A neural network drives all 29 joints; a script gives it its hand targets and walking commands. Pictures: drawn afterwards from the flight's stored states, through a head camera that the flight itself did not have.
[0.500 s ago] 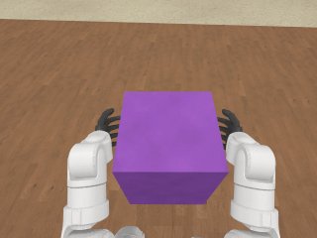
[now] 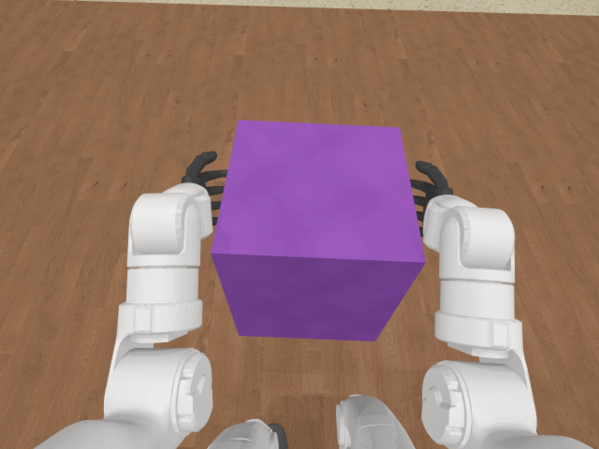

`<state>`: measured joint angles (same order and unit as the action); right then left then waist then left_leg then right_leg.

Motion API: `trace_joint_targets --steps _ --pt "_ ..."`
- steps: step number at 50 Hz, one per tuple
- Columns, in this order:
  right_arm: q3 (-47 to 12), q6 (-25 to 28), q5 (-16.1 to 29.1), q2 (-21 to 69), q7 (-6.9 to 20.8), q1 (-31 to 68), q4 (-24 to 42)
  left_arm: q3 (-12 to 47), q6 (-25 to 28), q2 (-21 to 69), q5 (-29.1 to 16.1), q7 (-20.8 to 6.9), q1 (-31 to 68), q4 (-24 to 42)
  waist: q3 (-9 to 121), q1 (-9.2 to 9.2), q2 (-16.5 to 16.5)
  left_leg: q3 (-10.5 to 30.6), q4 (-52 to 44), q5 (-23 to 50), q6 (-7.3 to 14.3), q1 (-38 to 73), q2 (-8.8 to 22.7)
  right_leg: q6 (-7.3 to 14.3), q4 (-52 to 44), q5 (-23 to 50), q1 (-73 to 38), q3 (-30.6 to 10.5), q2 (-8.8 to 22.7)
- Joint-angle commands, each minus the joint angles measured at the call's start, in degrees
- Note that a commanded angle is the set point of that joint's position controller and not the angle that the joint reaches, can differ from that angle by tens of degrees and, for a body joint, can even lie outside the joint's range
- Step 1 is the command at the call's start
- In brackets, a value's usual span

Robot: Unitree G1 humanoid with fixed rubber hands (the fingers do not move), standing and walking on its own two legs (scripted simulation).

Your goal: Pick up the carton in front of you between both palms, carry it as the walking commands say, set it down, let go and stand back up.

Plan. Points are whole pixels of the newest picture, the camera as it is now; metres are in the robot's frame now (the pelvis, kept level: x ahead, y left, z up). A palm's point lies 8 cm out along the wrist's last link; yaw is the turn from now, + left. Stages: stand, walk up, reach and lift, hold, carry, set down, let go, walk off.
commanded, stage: carry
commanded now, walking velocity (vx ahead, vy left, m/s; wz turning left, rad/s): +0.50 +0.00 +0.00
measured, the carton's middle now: (312, 240) +0.37 -0.01 +0.00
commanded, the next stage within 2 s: none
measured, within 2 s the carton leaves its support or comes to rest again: neither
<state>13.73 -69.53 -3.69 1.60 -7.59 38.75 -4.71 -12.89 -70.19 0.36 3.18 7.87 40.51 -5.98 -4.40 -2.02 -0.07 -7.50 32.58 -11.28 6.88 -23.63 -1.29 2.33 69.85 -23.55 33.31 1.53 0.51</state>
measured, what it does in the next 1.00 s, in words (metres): goes down: right foot, then left foot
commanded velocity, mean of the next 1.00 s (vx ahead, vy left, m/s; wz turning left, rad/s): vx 0.50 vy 0.00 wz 0.00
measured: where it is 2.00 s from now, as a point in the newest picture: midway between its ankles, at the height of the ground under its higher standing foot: (291, 163)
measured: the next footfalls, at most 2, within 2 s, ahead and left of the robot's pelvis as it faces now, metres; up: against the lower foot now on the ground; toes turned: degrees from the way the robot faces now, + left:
right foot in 0.26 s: +0.35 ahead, -0.07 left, -0.02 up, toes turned -2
left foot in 0.72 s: +0.64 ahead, +0.07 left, -0.04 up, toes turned +4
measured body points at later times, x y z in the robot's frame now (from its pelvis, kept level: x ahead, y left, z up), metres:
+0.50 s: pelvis +0.33 -0.03 -0.01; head +0.40 -0.03 +0.43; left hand +0.69 +0.16 +0.07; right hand +0.72 -0.14 +0.06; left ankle +0.34 +0.12 -0.68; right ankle +0.31 -0.07 -0.75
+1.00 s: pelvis +0.62 +0.03 -0.04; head +0.69 +0.04 +0.41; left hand +1.00 +0.16 +0.04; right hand +0.98 -0.14 +0.04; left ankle +0.60 +0.07 -0.77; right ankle +0.67 -0.12 -0.70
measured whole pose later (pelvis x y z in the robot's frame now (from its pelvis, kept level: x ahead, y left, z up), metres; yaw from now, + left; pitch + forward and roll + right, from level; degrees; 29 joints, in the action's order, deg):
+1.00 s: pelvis +0.62 +0.03 -0.04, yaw +0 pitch +6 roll -2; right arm 12.0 -67.7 -1.7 1.2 -7.6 35.6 -2.9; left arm -11.9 -68.1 1.2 3.6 7.9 36.8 -3.6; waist -2.3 -3.4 -0.6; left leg -5.8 29.9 -12.5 7.5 -19.2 -3.0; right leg 1.0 59.3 -18.9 39.5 0.5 2.1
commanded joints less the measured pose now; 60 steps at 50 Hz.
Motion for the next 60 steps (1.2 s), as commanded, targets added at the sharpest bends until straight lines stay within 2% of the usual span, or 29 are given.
trace_joint_targets --steps 1,4,8,9,11,12,13,14,15,16,17,19,21,26,32,33,35,36,37,38,39,40,41,42,45,51,57,58,60 --pt "-40.3 2.0 29.1 65.4 13.9 47.4 15.8 38.0 3.2 66.7 -23.2 -10.6 40.3 12.6 37.0 -1.66 -5.0 18.9 -3.9 36.0 6.0 38.3 15.9 -0.1 -6.3 1.6 11.3 -0.8 1.5" --pt "-43.0 2.3 29.2 63.2 13.9 44.1 18.7 39.6 3.9 63.5 -20.7 -9.8 36.4 15.4 36.8 -2.82 -6.3 14.8 -2.5 43.9 5.3 39.1 13.4 0.0 -16.4 9.4 11.1 1.6 0.0" --pt "-45.4 2.8 29.3 59.3 14.4 41.3 18.1 41.3 4.1 57.8 -18.9 -9.8 35.0 16.5 33.7 -4.34 -6.8 8.2 0.2 46.3 3.0 36.5 7.9 0.1 -37.1 23.8 2.3 7.3 -4.6" --pt "-45.5 2.7 29.0 58.4 14.5 40.2 16.7 41.2 3.9 56.6 -18.6 -10.1 34.1 15.7 33.3 -3.88 -7.4 7.3 1.5 46.2 2.2 34.5 7.6 0.8 -41.3 27.1 -2.8 8.2 -5.5" --pt "-45.5 2.6 28.4 57.5 14.8 38.6 12.9 40.7 3.4 55.0 -18.2 -11.0 31.9 13.0 34.5 0.56 -7.2 3.9 10.3 45.6 -0.8 29.1 7.3 2.4 -48.4 36.1 -18.3 8.4 -4.8" --pt "-45.4 2.6 28.0 57.2 15.0 38.4 10.6 40.1 3.1 54.1 -18.2 -11.5 31.2 11.8 35.2 3.47 -5.0 2.6 17.0 37.7 -1.9 22.6 6.4 2.6 -49.1 39.9 -27.8 6.4 -1.6" --pt "-44.9 2.5 27.3 56.5 15.2 38.9 8.2 39.3 2.8 53.3 -18.5 -12.2 30.7 10.3 37.3 4.53 1.9 2.5 25.8 12.9 -2.8 10.9 4.4 2.3 -41.8 58.0 -39.9 -3.1 8.1" --pt "-44.2 1.9 27.1 58.1 15.2 37.9 5.2 38.0 2.5 51.9 -18.0 -12.7 31.9 7.8 43.4 4.23 13.3 5.5 38.0 -21.6 -4.6 -6.7 -1.8 11.2 -33.4 75.4 -58.5 -21.4 20.7" --pt "-42.5 1.6 26.4 57.7 15.0 36.9 3.7 37.2 2.2 52.5 -18.9 -13.2 29.6 4.6 46.5 6.59 16.8 8.7 51.3 -26.4 -5.4 -18.8 -2.9 18.6 -36.1 57.0 -64.9 -31.2 24.7" --pt "-41.9 1.7 25.8 58.3 14.8 37.6 3.8 37.8 2.5 55.7 -20.3 -13.9 29.2 3.9 44.4 7.38 12.8 10.4 51.0 -23.1 -4.0 -22.0 -0.6 17.2 -39.3 41.7 -60.8 -30.7 21.1" --pt "-41.6 2.0 25.5 59.9 14.6 40.0 4.8 38.5 2.8 58.7 -22.2 -14.6 33.1 6.2 39.6 7.0 6.8 10.0 46.2 -19.0 -4.0 -22.6 0.7 14.1 -41.5 38.4 -55.0 -26.4 17.8" --pt "-40.2 2.7 24.2 61.4 13.6 41.7 6.6 40.5 3.1 63.5 -26.1 -15.6 41.6 10.3 35.1 5.66 2.5 8.9 38.0 -12.8 -4.8 -19.4 2.1 10.7 -44.1 42.3 -46.3 -20.6 15.4" --pt "-39.8 3.1 23.3 62.4 12.4 41.2 8.1 41.8 3.4 66.1 -28.8 -16.0 44.4 12.7 34.9 5.12 4.1 7.8 32.8 -11.2 -5.1 -17.0 2.2 9.1 -44.6 43.0 -43.5 -16.8 13.7" --pt "-39.8 3.6 20.3 59.9 9.8 38.3 10.3 42.0 3.3 64.5 -30.3 -16.1 43.1 14.6 34.1 6.61 7.0 4.4 21.2 -2.5 -5.4 -19.9 1.6 8.9 -42.6 54.0 -44.8 -10.6 11.6" --pt "-39.6 2.2 18.9 56.0 10.2 35.7 7.4 41.1 2.8 61.4 -27.9 -16.2 37.0 7.9 30.1 8.28 7.6 -0.5 -2.9 15.3 -3.8 -9.3 -2.1 6.7 -38.8 53.4 -42.2 -3.4 6.3" --pt "-39.2 2.0 18.8 55.7 10.6 35.3 6.0 40.7 2.8 61.3 -27.4 -16.2 36.3 6.3 30.1 7.26 8.1 -0.3 -5.7 17.3 -2.8 -4.0 -2.1 5.6 -36.7 53.3 -40.4 -2.8 6.6" --pt "-37.8 1.8 18.6 55.5 11.7 34.4 2.7 40.3 3.0 61.8 -27.0 -16.4 36.4 3.1 32.2 2.44 5.9 -1.3 -10.9 21.8 -2.0 12.3 -1.5 2.3 -25.5 50.5 -34.2 1.6 5.3" --pt "-36.7 1.8 18.7 54.9 12.3 33.9 1.5 40.1 3.2 61.9 -26.5 -16.5 36.6 1.8 33.6 0.81 1.7 5.0 -7.2 27.3 -2.1 23.0 4.9 1.4 -16.7 34.5 -24.5 2.1 3.6" --pt "-35.4 1.7 18.6 54.5 12.9 34.0 -0.7 39.8 3.0 63.0 -26.2 -16.5 37.3 0.0 37.6 1.32 -8.5 21.9 2.4 49.8 1.6 37.7 18.9 -0.2 -6.9 0.3 -9.8 2.3 -0.6" --pt "-34.2 2.0 18.6 53.3 13.2 33.4 -2.7 38.2 2.8 63.6 -25.9 -16.4 36.8 -1.9 42.4 -1.54 -17.5 38.2 -1.9 34.5 12.3 46.2 25.0 -1.1 8.0 -12.2 4.3 -1.1 -6.3" --pt "-34.7 2.3 19.8 56.5 13.8 33.5 -3.0 38.2 3.1 63.8 -25.5 -16.0 38.1 -0.9 40.2 -1.6 -13.5 38.8 -4.9 18.4 11.8 43.4 22.4 0.1 10.2 -9.7 8.8 -3.2 -3.2" --pt "-35.6 2.7 21.8 59.1 14.4 36.9 -0.4 38.1 3.6 64.7 -26.1 -15.7 40.8 1.4 36.3 -1.57 -9.4 35.2 -6.5 14.1 9.5 38.8 19.2 0.6 8.6 -6.6 10.9 -3.1 -1.7" --pt "-37.8 2.9 24.1 61.7 14.5 40.2 3.7 37.7 3.7 65.2 -25.6 -15.0 40.4 3.1 33.8 -1.02 -4.4 31.6 -7.6 16.9 7.6 34.3 17.8 0.3 5.1 -3.3 10.2 -3.0 -0.2" --pt "-38.5 3.1 25.5 63.5 14.6 44.1 5.4 37.8 4.1 66.1 -25.3 -14.3 43.2 5.8 33.3 -0.45 -2.8 28.8 -8.5 18.8 6.9 31.0 17.1 -0.1 2.2 -1.1 8.6 -2.8 0.7" --pt "-41.1 3.5 29.3 65.5 14.6 46.9 10.4 38.0 4.5 65.9 -24.3 -12.2 40.5 8.5 34.7 0.12 -4.4 23.6 -9.1 21.6 5.2 28.6 15.4 -1.0 -3.8 1.2 5.9 -1.6 1.3" --pt "-42.5 3.3 29.8 62.3 14.5 43.0 13.5 39.7 4.7 62.2 -21.9 -9.9 36.8 12.2 35.2 -2.17 -6.2 17.2 -5.3 39.9 4.4 36.2 13.1 -1.4 -15.6 10.9 12.5 1.0 0.9" --pt "-41.5 2.3 27.0 58.5 14.9 37.1 7.8 39.7 3.0 58.0 -20.0 -10.8 33.9 8.8 30.6 -4.22 -6.5 10.9 -1.8 44.0 2.6 36.8 8.2 0.0 -38.0 25.3 5.5 6.3 -3.5" --pt "-41.1 2.3 26.5 58.3 15.0 36.7 6.2 39.3 2.7 57.6 -19.8 -11.3 33.5 7.5 30.0 -3.65 -7.1 10.1 -0.7 44.2 2.1 34.8 8.1 0.8 -41.6 27.1 1.1 6.6 -3.9" --pt "-40.6 2.3 26.1 58.7 15.2 36.7 3.0 37.8 2.4 57.3 -19.5 -12.2 32.5 4.3 31.5 0.29 -6.7 6.3 7.8 45.8 -0.6 29.0 7.5 2.4 -47.8 31.3 -14.3 8.1 -4.5"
